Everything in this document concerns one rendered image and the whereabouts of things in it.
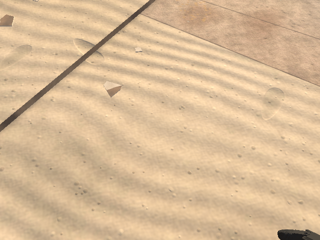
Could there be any robot right hand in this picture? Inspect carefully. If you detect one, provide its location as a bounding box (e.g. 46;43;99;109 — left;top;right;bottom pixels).
277;229;320;240

